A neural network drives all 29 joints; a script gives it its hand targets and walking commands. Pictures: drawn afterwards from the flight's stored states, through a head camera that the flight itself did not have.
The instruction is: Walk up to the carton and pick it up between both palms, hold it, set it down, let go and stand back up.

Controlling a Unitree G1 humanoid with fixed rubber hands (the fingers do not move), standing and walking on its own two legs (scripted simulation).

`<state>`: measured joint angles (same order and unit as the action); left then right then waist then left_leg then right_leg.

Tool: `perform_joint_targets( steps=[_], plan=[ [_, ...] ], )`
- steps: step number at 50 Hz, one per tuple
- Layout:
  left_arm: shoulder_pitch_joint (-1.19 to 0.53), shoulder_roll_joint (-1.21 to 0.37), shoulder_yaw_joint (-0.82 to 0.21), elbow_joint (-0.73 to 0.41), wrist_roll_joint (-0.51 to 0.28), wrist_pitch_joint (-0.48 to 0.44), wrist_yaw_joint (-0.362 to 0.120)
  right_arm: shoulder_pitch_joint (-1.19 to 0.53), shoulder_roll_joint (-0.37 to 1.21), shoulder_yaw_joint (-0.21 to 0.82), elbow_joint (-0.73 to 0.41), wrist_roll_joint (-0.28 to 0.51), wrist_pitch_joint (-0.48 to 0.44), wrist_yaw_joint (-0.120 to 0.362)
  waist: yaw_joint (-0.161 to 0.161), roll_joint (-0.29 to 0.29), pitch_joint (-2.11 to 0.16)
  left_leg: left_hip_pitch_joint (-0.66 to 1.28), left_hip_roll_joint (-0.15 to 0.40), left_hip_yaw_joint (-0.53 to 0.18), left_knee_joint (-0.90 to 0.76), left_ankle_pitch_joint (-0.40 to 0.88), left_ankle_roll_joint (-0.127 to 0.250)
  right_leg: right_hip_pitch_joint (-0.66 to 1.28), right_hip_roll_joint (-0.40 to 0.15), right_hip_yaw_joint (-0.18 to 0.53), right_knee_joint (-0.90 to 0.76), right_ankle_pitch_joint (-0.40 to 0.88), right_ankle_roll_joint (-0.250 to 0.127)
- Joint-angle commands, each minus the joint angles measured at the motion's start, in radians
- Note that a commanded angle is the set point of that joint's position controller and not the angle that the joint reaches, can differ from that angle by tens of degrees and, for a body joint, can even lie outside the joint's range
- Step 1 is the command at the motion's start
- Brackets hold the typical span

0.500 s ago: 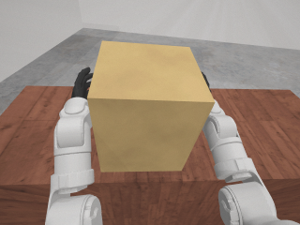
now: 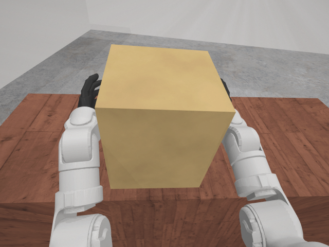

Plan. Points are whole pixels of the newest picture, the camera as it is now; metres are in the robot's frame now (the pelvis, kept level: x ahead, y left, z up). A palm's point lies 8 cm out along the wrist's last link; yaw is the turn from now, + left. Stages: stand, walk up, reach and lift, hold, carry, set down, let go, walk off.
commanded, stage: hold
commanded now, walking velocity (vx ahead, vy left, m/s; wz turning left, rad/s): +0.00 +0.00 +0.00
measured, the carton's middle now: (158, 121) +0.34 +0.00 +0.19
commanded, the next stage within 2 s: none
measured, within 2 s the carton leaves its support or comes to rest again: neither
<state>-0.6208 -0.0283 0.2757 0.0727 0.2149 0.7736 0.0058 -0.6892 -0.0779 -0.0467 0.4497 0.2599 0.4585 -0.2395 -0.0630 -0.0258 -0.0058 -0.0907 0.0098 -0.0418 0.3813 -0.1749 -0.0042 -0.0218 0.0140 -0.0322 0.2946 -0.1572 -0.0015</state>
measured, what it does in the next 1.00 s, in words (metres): stands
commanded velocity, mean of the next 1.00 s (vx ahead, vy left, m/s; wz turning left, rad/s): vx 0.00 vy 0.00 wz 0.00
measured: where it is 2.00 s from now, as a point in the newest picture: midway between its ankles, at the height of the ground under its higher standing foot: outside the picture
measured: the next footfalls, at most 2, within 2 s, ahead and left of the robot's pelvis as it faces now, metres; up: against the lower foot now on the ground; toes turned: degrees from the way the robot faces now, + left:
none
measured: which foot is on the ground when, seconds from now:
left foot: down 0.00-1.00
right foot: down 0.00-1.00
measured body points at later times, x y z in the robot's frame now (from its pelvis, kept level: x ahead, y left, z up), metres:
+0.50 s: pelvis +0.00 +0.00 +0.00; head -0.05 +0.02 +0.45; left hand +0.37 +0.15 +0.21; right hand +0.38 -0.15 +0.20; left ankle +0.03 +0.12 -0.75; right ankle +0.01 -0.12 -0.75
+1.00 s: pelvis +0.00 +0.00 +0.00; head -0.05 +0.02 +0.45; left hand +0.37 +0.16 +0.21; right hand +0.38 -0.15 +0.20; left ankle +0.03 +0.12 -0.75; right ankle +0.01 -0.12 -0.75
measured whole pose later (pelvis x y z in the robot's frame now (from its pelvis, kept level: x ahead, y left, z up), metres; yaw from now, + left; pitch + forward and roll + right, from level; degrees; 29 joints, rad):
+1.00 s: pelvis +0.00 +0.00 +0.00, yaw +0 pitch -6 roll -1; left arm -0.64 -0.02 0.28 0.10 0.21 0.77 0.01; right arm -0.71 -0.08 -0.05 0.47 0.26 0.46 -0.24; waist -0.06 -0.03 -0.01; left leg -0.10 0.01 -0.05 0.38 -0.17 -0.01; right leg -0.03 0.02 -0.03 0.29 -0.16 0.00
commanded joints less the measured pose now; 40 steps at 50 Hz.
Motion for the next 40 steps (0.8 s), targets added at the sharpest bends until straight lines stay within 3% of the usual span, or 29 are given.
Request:
perform_joint_targets(
  steps=[1,10,19,21,26,30,40],
  plan=[
    [-0.730,-0.574,-0.586,-0.127,-0.154,-0.067,-0.124,-0.921,0.639,0.447,-0.393,0.111,-0.076,0.106,-0.012,0.066,-0.504,0.160,-0.049,0.028,-0.026,0.266,-0.027,0.075,0.053,-0.010,-0.017,0.186,0.038],
    [-0.725,-0.569,-0.564,-0.094,-0.143,-0.063,-0.120,-0.925,0.631,0.439,-0.361,0.102,-0.074,0.114,0.001,0.051,-0.474,0.154,-0.045,0.030,-0.034,0.247,-0.021,0.063,0.055,-0.013,-0.025,0.149,0.035],
    [-0.735,-0.565,-0.553,-0.086,-0.146,-0.069,-0.128,-0.950,0.651,0.454,-0.383,0.114,-0.077,0.104,0.003,0.038,-0.507,0.153,-0.054,0.031,-0.023,0.268,-0.016,0.094,0.052,-0.006,-0.019,0.214,0.046],
    [-0.730,-0.564,-0.569,-0.113,-0.156,-0.073,-0.126,-0.927,0.648,0.461,-0.398,0.124,-0.077,0.098,-0.009,0.048,-0.533,0.172,-0.056,0.026,-0.010,0.309,-0.023,0.104,0.052,-0.003,-0.011,0.260,0.048],
    [-0.735,-0.562,-0.563,-0.097,-0.147,-0.069,-0.128,-0.928,0.640,0.447,-0.381,0.114,-0.074,0.103,-0.006,0.058,-0.494,0.155,-0.054,0.028,-0.024,0.264,-0.023,0.080,0.048,-0.006,-0.021,0.198,0.043],
    [-0.730,-0.566,-0.571,-0.112,-0.154,-0.070,-0.127,-0.937,0.647,0.460,-0.407,0.121,-0.074,0.099,-0.006,0.047,-0.513,0.165,-0.056,0.026,-0.015,0.290,-0.022,0.089,0.051,-0.006,-0.014,0.239,0.048],
    [-0.757,-0.577,-0.573,-0.096,-0.152,-0.068,-0.124,-0.948,0.639,0.437,-0.372,0.112,-0.070,0.108,-0.010,0.060,-0.492,0.159,-0.047,0.026,-0.026,0.262,-0.024,0.061,0.053,-0.008,-0.022,0.178,0.039]
  ],
)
